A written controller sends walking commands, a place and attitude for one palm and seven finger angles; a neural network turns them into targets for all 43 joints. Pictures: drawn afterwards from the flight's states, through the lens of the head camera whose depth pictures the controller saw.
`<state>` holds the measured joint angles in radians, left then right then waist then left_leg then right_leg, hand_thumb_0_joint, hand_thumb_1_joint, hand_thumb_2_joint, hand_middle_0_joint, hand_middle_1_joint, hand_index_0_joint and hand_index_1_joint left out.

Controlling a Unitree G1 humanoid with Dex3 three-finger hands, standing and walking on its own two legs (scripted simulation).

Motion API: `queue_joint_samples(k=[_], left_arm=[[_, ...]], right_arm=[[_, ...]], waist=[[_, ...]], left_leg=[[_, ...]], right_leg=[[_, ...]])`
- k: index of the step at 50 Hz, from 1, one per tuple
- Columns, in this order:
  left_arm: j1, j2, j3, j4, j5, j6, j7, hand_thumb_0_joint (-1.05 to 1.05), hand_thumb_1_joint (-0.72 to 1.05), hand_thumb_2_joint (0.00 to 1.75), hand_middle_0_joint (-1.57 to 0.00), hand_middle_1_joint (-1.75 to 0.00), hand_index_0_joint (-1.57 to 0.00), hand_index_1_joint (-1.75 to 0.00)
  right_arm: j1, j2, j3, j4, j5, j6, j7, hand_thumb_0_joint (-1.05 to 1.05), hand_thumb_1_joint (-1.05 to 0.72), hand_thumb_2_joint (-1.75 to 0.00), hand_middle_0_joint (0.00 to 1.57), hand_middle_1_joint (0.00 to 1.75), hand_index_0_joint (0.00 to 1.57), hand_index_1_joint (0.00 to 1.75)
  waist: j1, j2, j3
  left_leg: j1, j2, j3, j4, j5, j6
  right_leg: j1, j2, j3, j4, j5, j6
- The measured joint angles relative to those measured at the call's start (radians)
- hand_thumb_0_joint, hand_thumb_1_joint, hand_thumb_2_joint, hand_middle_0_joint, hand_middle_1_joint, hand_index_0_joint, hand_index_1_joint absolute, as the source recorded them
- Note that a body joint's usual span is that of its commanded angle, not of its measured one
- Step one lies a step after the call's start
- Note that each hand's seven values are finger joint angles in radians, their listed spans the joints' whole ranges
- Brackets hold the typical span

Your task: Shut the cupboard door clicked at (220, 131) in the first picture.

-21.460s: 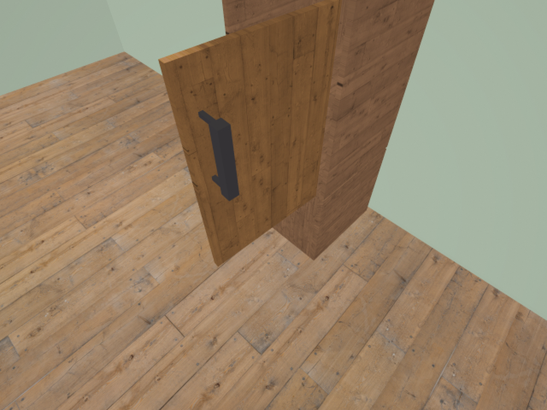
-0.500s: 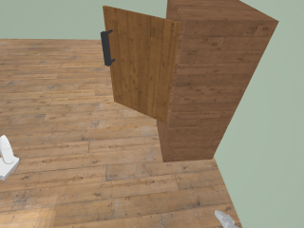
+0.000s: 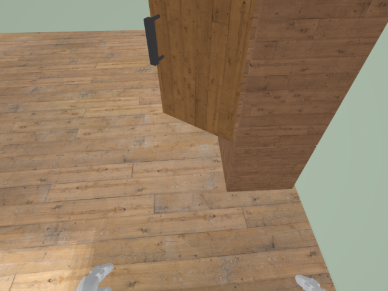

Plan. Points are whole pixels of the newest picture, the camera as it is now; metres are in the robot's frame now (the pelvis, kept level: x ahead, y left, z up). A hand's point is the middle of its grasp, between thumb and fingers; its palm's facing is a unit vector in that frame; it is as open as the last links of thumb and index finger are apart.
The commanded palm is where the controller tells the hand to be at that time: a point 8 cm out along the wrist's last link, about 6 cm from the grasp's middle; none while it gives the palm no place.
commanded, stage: let the arm hang, fingers relaxed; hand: left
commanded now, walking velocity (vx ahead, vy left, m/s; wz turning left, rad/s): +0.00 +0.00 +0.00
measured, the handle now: (155, 40) +0.97 +0.17 +0.07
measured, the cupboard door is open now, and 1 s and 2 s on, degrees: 55 55 55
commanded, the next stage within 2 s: look to check the result in 0.88 s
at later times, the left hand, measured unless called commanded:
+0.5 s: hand out of the picture -0.02 +0.22 -0.15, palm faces +0.00 -0.97 -0.25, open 7.3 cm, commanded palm none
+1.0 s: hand out of the picture +0.04 +0.21 -0.15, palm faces -0.03 -0.97 -0.25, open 7.3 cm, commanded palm none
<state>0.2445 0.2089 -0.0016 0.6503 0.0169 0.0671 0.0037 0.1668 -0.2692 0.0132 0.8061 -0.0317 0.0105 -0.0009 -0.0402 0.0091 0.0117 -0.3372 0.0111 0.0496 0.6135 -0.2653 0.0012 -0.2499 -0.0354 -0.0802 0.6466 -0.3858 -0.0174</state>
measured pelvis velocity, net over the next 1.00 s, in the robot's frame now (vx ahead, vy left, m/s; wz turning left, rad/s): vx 0.01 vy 0.01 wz -0.03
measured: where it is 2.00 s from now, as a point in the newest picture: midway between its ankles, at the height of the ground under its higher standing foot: outside the picture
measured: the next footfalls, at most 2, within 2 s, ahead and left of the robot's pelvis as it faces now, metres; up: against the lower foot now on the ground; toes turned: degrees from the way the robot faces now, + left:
none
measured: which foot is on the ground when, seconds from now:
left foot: down 0.00-1.00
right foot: down 0.00-1.00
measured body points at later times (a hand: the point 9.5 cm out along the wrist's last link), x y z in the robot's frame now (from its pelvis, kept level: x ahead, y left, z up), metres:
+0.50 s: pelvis +0.00 +0.02 +0.02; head +0.01 +0.02 +0.47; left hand -0.02 +0.27 -0.13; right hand +0.01 -0.22 -0.14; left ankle +0.04 +0.12 -0.72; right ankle -0.02 -0.10 -0.72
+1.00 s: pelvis +0.01 +0.01 +0.02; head +0.01 +0.01 +0.47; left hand +0.04 +0.26 -0.13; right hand +0.01 -0.24 -0.14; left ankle +0.04 +0.12 -0.72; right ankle -0.02 -0.10 -0.72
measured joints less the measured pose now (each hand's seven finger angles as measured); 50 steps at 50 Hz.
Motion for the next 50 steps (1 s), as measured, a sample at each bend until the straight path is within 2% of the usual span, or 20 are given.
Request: queue_joint_samples(k=[2, 3, 6, 9, 21, 37, 50], left_arm=[[0.011, -0.041, -0.028, 0.132, -0.005, 0.006, -0.005, 0.01, 0.91, 0.90, -0.20, -0.29, -0.19, -0.30], [0.013, -0.052, 0.000, 0.169, -0.022, -0.006, 0.013, -0.01, 0.95, 0.90, -0.21, -0.29, -0.20, -0.30], [0.011, -0.022, 0.023, 0.252, -0.017, -0.031, 0.023, -0.04, 1.01, 0.89, -0.21, -0.30, -0.21, -0.30], [0.031, -0.002, 0.022, 0.328, -0.011, -0.038, 0.018, -0.04, 1.00, 0.89, -0.21, -0.30, -0.20, -0.30], [0.079, 0.010, 0.013, 0.499, -0.009, -0.049, 0.020, 0.00, 0.93, 0.90, -0.20, -0.29, -0.20, -0.30], [0.005, -0.016, 0.010, 0.488, -0.007, -0.063, 0.018, 0.00, 0.91, 0.90, -0.21, -0.29, -0.20, -0.30], [-0.024, 0.010, 0.015, 0.484, -0.007, -0.069, 0.016, 0.00, 0.91, 0.90, -0.21, -0.29, -0.20, -0.30]], right_arm=[[0.003, 0.035, 0.017, 0.035, -0.001, 0.004, 0.002, 0.01, -0.90, -0.90, 0.20, 0.30, 0.20, 0.30], [0.011, 0.052, 0.022, 0.055, 0.001, 0.005, 0.001, 0.01, -0.90, -0.90, 0.20, 0.30, 0.20, 0.30], [0.036, 0.091, 0.030, 0.126, 0.002, 0.013, -0.003, 0.01, -0.90, -0.90, 0.20, 0.30, 0.20, 0.30], [0.051, 0.101, 0.014, 0.181, 0.007, 0.018, -0.017, 0.01, -0.92, -0.90, 0.21, 0.30, 0.20, 0.30], [0.089, 0.065, -0.006, 0.297, 0.018, 0.009, -0.022, 0.01, -0.91, -0.90, 0.21, 0.30, 0.20, 0.30], [0.088, 0.071, -0.014, 0.324, 0.016, 0.002, -0.019, 0.01, -0.90, -0.90, 0.20, 0.30, 0.20, 0.30], [0.061, 0.046, -0.018, 0.322, 0.017, -0.003, -0.017, 0.01, -0.90, -0.90, 0.20, 0.30, 0.20, 0.30]], waist=[[0.001, -0.029, 0.016], [0.006, -0.039, 0.022], [0.036, -0.050, 0.030], [0.047, -0.037, 0.028], [0.045, 0.005, 0.026], [0.028, -0.005, 0.013], [0.025, 0.001, 0.023]], left_leg=[[0.023, 0.003, 0.001, -0.036, 0.016, 0.002], [0.028, 0.007, -0.005, -0.052, 0.025, 0.002], [0.045, 0.015, -0.018, -0.101, 0.052, -0.001], [0.064, 0.016, -0.015, -0.135, 0.067, 0.002], [0.135, -0.005, 0.019, -0.214, 0.095, 0.025], [0.150, -0.008, 0.035, -0.240, 0.110, 0.026], [0.156, 0.003, 0.032, -0.247, 0.109, 0.016]], right_leg=[[0.024, 0.005, 0.000, -0.043, 0.021, 0.005], [0.037, 0.011, -0.006, -0.071, 0.035, 0.004], [0.073, 0.025, -0.019, -0.155, 0.078, 0.000], [0.100, 0.029, -0.017, -0.211, 0.108, 0.004], [0.151, 0.008, 0.014, -0.271, 0.138, 0.026], [0.146, 0.005, 0.030, -0.267, 0.143, 0.027], [0.157, 0.016, 0.028, -0.284, 0.146, 0.018]])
